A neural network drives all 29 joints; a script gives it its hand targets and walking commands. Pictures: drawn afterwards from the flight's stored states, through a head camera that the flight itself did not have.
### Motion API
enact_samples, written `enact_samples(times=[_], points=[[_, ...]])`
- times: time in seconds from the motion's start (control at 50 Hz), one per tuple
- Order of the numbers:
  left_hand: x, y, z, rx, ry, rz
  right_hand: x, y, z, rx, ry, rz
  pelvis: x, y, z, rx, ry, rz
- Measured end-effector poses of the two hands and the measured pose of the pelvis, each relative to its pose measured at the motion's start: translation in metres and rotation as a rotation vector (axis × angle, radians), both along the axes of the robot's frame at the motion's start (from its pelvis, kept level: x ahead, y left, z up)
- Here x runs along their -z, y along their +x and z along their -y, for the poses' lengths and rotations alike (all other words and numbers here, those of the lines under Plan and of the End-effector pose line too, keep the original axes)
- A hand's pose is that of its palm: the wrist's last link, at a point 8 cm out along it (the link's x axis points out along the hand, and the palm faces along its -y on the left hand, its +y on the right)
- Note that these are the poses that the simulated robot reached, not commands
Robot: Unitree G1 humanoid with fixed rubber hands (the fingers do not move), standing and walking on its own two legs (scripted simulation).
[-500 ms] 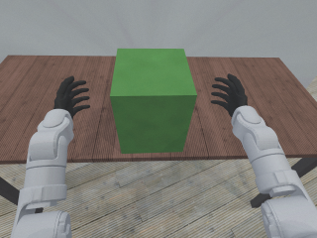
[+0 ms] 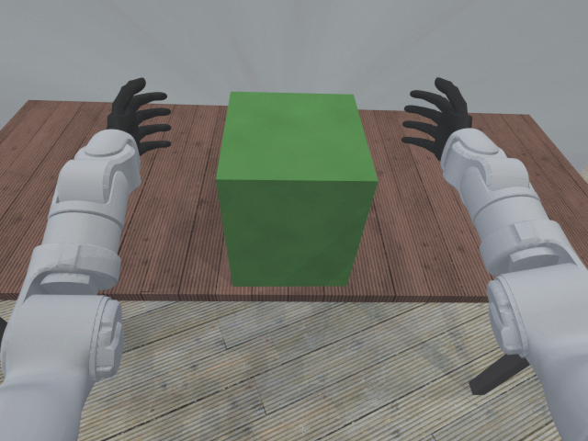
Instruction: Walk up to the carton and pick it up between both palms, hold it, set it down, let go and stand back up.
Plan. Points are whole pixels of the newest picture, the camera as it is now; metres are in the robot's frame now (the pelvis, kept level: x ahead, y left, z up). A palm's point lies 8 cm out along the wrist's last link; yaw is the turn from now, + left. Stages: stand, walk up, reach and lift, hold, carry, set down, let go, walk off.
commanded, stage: reach and lift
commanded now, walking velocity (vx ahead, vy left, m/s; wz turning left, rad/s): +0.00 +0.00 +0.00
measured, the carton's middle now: (291, 193) +0.48 +0.00 +0.06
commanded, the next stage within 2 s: none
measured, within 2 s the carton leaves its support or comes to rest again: neither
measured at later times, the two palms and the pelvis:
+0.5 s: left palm (125, 85) +0.47 +0.22 +0.25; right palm (449, 89) +0.47 -0.19 +0.25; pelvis +0.00 +0.00 +0.00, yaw +0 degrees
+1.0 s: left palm (152, 156) +0.46 +0.21 +0.14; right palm (416, 151) +0.47 -0.18 +0.15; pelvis +0.00 -0.01 -0.01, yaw +0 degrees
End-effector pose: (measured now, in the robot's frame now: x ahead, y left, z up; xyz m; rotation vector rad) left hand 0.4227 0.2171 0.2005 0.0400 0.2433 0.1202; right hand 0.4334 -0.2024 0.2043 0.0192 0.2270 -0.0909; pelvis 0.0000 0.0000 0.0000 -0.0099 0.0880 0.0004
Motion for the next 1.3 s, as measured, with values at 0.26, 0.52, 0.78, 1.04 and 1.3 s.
enact_samples(times=[0.26,0.52,0.78,1.04,1.3], points=[[-0.027,0.024,0.003,-0.003,0.0,0.006,-0.029,0.02,-0.005,0.008,0.012,-0.001,0.001,-0.002,-0.002,0.001,-0.006,-0.058],[-0.048,0.046,0.002,-0.023,-0.01,0.018,-0.048,0.039,-0.008,0.016,0.014,0.004,0.003,0.003,0.0,-0.001,-0.006,-0.113],[0.022,0.045,0.003,-0.007,0.006,-0.017,0.014,0.04,-0.01,0.017,-0.014,-0.037,0.003,0.006,0.005,0.001,-0.002,-0.127],[0.06,0.038,0.011,-0.024,-0.002,0.005,0.052,0.035,-0.022,0.004,-0.037,-0.029,0.009,0.0,0.007,0.003,-0.004,-0.202],[0.084,0.033,0.006,-0.026,0.002,0.014,0.068,0.029,-0.029,-0.006,-0.046,-0.029,0.014,-0.007,0.002,0.001,-0.003,-0.255]])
